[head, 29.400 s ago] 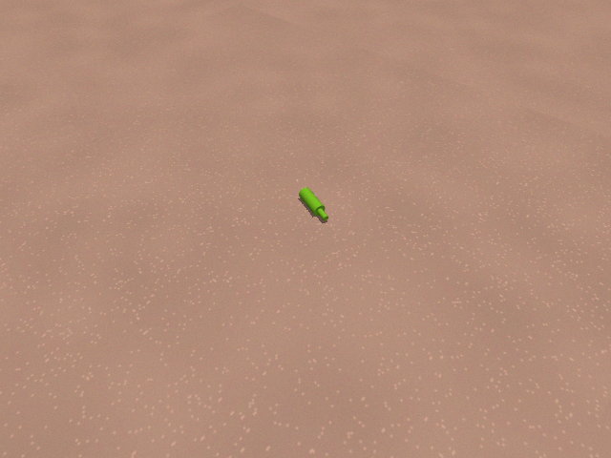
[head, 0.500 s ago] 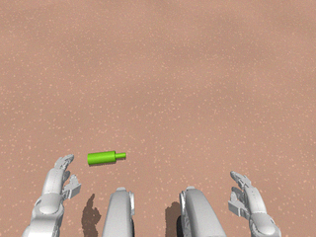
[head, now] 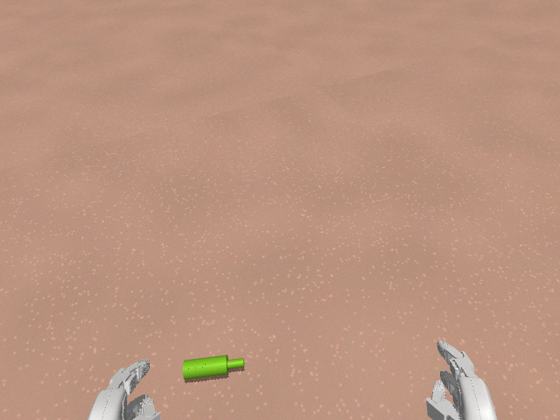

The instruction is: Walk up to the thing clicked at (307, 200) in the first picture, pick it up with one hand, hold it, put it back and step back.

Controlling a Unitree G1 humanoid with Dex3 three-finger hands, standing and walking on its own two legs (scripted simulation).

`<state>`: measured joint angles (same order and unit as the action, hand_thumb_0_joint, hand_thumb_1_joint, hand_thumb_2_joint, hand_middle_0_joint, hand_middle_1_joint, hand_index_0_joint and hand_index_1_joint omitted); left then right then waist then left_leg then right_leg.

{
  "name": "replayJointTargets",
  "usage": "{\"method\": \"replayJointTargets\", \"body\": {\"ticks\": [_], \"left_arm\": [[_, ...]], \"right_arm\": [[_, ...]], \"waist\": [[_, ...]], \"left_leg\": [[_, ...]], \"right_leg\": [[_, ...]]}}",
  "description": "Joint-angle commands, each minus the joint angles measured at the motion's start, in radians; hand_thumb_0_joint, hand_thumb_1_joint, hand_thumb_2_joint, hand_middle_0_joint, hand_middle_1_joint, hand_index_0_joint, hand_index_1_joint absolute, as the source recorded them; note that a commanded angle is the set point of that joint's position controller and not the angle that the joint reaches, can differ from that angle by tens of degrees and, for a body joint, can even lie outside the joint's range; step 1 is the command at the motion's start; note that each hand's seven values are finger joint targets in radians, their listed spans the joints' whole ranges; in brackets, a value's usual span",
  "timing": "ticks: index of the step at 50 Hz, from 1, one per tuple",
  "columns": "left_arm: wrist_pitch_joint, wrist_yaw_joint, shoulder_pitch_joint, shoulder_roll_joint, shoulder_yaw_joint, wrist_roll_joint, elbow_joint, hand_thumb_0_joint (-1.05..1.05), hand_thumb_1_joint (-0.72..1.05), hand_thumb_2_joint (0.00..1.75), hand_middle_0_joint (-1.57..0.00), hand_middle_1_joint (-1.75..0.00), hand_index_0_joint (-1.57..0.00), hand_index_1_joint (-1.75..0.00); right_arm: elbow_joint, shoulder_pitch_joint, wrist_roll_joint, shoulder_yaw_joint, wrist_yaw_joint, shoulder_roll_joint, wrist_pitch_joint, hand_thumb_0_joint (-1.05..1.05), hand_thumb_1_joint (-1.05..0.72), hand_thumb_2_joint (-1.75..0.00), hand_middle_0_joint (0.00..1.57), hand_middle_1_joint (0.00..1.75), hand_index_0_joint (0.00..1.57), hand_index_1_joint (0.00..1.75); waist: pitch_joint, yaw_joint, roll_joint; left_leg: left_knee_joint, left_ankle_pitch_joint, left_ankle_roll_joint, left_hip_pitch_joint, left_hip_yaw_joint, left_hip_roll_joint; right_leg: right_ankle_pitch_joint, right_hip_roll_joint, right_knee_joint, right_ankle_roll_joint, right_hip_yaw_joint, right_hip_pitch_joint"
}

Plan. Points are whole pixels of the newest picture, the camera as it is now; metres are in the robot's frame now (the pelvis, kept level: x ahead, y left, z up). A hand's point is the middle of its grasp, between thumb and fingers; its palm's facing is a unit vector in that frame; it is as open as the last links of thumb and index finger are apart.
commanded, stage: home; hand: left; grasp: from above
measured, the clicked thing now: (214, 366) +0.45 +0.22 -0.69
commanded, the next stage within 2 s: stand in 1.96 s
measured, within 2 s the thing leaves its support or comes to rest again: neither
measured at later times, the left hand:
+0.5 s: hand out of the picture +0.15 +0.17 -0.04, palm faces +0.06 -0.98 -0.20, open 7.5 cm
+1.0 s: hand out of the picture +0.16 +0.18 -0.04, palm faces +0.05 -0.98 -0.19, open 7.4 cm
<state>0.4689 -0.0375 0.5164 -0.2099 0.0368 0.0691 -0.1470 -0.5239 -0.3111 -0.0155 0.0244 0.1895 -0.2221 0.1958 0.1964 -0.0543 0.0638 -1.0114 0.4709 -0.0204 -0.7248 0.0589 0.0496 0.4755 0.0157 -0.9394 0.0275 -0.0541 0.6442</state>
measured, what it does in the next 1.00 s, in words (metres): stands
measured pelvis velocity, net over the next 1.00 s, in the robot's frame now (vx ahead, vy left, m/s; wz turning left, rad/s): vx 0.00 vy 0.00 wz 0.00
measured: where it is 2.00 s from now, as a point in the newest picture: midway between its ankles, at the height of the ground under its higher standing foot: outside the picture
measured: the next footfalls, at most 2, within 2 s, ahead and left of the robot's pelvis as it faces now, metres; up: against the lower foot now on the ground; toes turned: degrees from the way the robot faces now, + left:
none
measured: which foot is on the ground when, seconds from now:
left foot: down 0.00-1.00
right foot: down 0.00-1.00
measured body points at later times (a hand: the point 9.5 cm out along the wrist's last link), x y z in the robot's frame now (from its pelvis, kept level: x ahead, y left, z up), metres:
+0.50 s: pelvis -0.01 -0.01 +0.00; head +0.00 -0.01 +0.45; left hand +0.15 +0.22 -0.03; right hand +0.15 -0.25 -0.06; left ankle +0.02 +0.13 -0.68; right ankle +0.00 -0.14 -0.68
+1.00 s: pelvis +0.00 +0.00 +0.00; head +0.01 +0.00 +0.45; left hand +0.15 +0.23 -0.03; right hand +0.16 -0.25 -0.06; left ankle +0.02 +0.13 -0.68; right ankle +0.00 -0.14 -0.68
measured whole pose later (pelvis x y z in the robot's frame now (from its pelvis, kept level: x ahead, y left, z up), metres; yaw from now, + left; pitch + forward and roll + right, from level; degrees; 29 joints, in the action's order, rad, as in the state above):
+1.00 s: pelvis +0.00 +0.00 +0.00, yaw +0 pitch +9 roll -3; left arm 0.46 -0.01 0.49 -0.22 0.03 0.06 -0.13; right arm -0.55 -0.28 0.00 0.03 0.19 -0.22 0.26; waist 0.16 -0.04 0.05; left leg -1.01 0.46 -0.02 -0.71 0.06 0.05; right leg 0.47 0.02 -0.95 0.02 -0.05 0.63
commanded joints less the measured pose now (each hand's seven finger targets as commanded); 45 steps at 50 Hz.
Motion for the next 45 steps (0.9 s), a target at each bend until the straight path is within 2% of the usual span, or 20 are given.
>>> {"method": "replayJointTargets", "body": {"ticks": [1, 2, 3, 6, 8, 9, 14, 15, 17, 26, 27, 31, 36, 43, 45], "left_arm": [[-0.045, 0.013, -0.053, -0.103, 0.056, -0.015, -0.159, 0.00, 0.90, 0.90, -0.20, -0.30, -0.20, -0.30], [-0.046, 0.017, -0.056, -0.104, 0.057, -0.018, -0.150, 0.00, 0.90, 0.90, -0.20, -0.30, -0.20, -0.30], [-0.050, 0.021, -0.075, -0.101, 0.050, -0.017, -0.156, 0.00, 0.90, 0.90, -0.20, -0.30, -0.20, -0.30], [-0.057, 0.025, -0.077, -0.107, 0.058, -0.017, -0.163, 0.00, 0.89, 0.90, -0.20, -0.30, -0.20, -0.30], [-0.058, 0.024, -0.057, -0.114, 0.069, -0.019, -0.164, 0.00, 0.85, 0.87, -0.19, -0.29, -0.19, -0.29], [-0.060, 0.024, -0.066, -0.109, 0.062, -0.018, -0.179, 0.00, 0.89, 0.90, -0.20, -0.30, -0.20, -0.30], [-0.066, 0.017, -0.061, -0.114, 0.065, -0.025, -0.164, 0.00, 0.87, 0.88, -0.20, -0.29, -0.20, -0.29], [-0.065, 0.017, -0.058, -0.109, 0.056, -0.024, -0.162, 0.00, 0.88, 0.89, -0.20, -0.30, -0.20, -0.29], [-0.063, 0.014, -0.061, -0.116, 0.065, -0.025, -0.166, 0.00, 0.89, 0.89, -0.20, -0.30, -0.20, -0.30], [-0.057, 0.016, -0.046, -0.111, 0.062, -0.021, -0.158, 0.00, 0.90, 0.90, -0.20, -0.30, -0.20, -0.30], [-0.056, 0.016, -0.047, -0.111, 0.062, -0.020, -0.154, 0.00, 0.85, 0.87, -0.19, -0.29, -0.19, -0.29], [-0.056, 0.016, -0.052, -0.112, 0.060, -0.019, -0.153, 0.00, 0.90, 0.90, -0.20, -0.30, -0.20, -0.30], [-0.056, 0.018, -0.055, -0.115, 0.062, -0.021, -0.155, 0.00, 0.87, 0.88, -0.20, -0.29, -0.20, -0.29], [-0.058, 0.018, -0.049, -0.110, 0.055, -0.021, -0.178, 0.00, 0.88, 0.89, -0.20, -0.29, -0.20, -0.29], [-0.060, 0.016, -0.059, -0.111, 0.058, -0.019, -0.178, 0.00, 0.90, 0.90, -0.20, -0.30, -0.20, -0.30]], "right_arm": [[0.154, 0.086, 0.009, -0.044, 0.011, -0.115, 0.082, 0.00, -0.90, -0.90, 0.20, 0.30, 0.20, 0.30], [0.154, 0.089, 0.008, -0.046, 0.011, -0.116, 0.087, 0.00, -0.90, -0.90, 0.20, 0.30, 0.20, 0.30], [0.152, 0.086, 0.010, -0.046, 0.010, -0.116, 0.091, 0.00, -0.90, -0.90, 0.20, 0.30, 0.20, 0.30], [0.151, 0.091, 0.012, -0.045, 0.007, -0.119, 0.104, 0.00, -0.90, -0.90, 0.20, 0.30, 0.20, 0.30], [0.149, 0.093, 0.013, -0.048, 0.007, -0.118, 0.108, 0.00, -0.90, -0.90, 0.20, 0.30, 0.20, 0.30], [0.147, 0.091, 0.014, -0.048, 0.006, -0.120, 0.110, 0.00, -0.90, -0.90, 0.20, 0.30, 0.20, 0.30], [0.142, 0.101, 0.015, -0.042, 0.007, -0.115, 0.113, 0.00, -0.90, -0.90, 0.20, 0.30, 0.20, 0.30], [0.142, 0.102, 0.013, -0.043, 0.007, -0.118, 0.113, 0.00, -0.90, -0.90, 0.20, 0.30, 0.20, 0.30], [0.143, 0.103, 0.014, -0.042, 0.009, -0.118, 0.113, 0.00, -0.90, -0.90, 0.20, 0.30, 0.20, 0.30], [0.136, 0.098, 0.013, -0.045, 0.012, -0.119, 0.120, 0.00, -0.90, -0.90, 0.20, 0.30, 0.20, 0.30], [0.138, 0.101, 0.013, -0.045, 0.013, -0.119, 0.121, 0.00, -0.90, -0.90, 0.20, 0.30, 0.20, 0.30], [0.136, 0.101, 0.013, -0.043, 0.014, -0.117, 0.121, 0.00, -0.90, -0.90, 0.20, 0.30, 0.20, 0.30], [0.137, 0.105, 0.010, -0.044, 0.014, -0.118, 0.123, 0.00, -0.90, -0.90, 0.20, 0.30, 0.20, 0.30], [0.130, 0.092, 0.013, -0.048, 0.015, -0.118, 0.125, 0.00, -0.90, -0.90, 0.20, 0.30, 0.20, 0.30], [0.136, 0.098, 0.011, -0.046, 0.015, -0.117, 0.126, 0.00, -0.90, -0.90, 0.20, 0.30, 0.20, 0.30]], "waist": [[-0.015, -0.005, -0.030], [-0.025, -0.002, -0.035], [-0.016, -0.011, -0.037], [0.004, -0.001, -0.032], [0.029, 0.006, -0.014], [0.049, 0.000, -0.011], [0.030, 0.015, -0.009], [0.028, 0.010, -0.010], [0.037, 0.008, -0.017], [0.037, 0.015, -0.023], [0.024, 0.018, -0.034], [0.028, 0.013, -0.039], [-0.001, 0.016, -0.030], [0.046, 0.014, -0.010], [0.035, 0.013, -0.025]], "left_leg": [[0.189, -0.134, 0.032, 0.121, -0.019, -0.044], [0.188, -0.124, 0.032, 0.116, -0.022, -0.044], [0.184, -0.133, 0.033, 0.128, -0.023, -0.046], [0.178, -0.133, 0.033, 0.129, -0.023, -0.050], [0.172, -0.164, 0.030, 0.146, -0.028, -0.050], [0.168, -0.182, 0.030, 0.161, -0.028, -0.050], [0.174, -0.157, 0.029, 0.141, -0.023, -0.049], [0.177, -0.151, 0.030, 0.145, -0.024, -0.049], [0.172, -0.158, 0.031, 0.149, -0.027, -0.049], [0.172, -0.168, 0.030, 0.141, -0.025, -0.047], [0.172, -0.163, 0.031, 0.135, -0.025, -0.047], [0.164, -0.152, 0.035, 0.134, -0.032, -0.051], [0.181, -0.100, 0.032, 0.121, -0.031, -0.047], [0.177, -0.164, 0.027, 0.150, -0.025, -0.042], [0.171, -0.152, 0.030, 0.139, -0.024, -0.044]], "right_leg": [[-0.121, -0.043, 0.173, -0.022, -0.026, -0.002], [-0.113, -0.042, 0.174, -0.020, -0.026, 0.007], [-0.123, -0.040, 0.173, -0.020, -0.024, 0.003], [-0.126, -0.035, 0.172, -0.019, -0.020, -0.011], [-0.157, -0.035, 0.164, -0.019, -0.019, -0.025], [-0.173, -0.035, 0.160, -0.020, -0.017, -0.032], [-0.149, -0.036, 0.160, -0.021, -0.017, -0.030], [-0.147, -0.035, 0.161, -0.023, -0.016, -0.026], [-0.153, -0.035, 0.165, -0.021, -0.015, -0.031], [-0.160, -0.037, 0.159, -0.022, -0.016, -0.032], [-0.154, -0.037, 0.162, -0.019, -0.018, -0.029], [-0.152, -0.033, 0.175, -0.017, -0.011, -0.028], [-0.098, -0.035, 0.177, -0.019, -0.015, -0.010], [-0.152, -0.041, 0.153, -0.023, -0.017, -0.028], [-0.144, -0.038, 0.159, -0.021, -0.017, -0.027]]}}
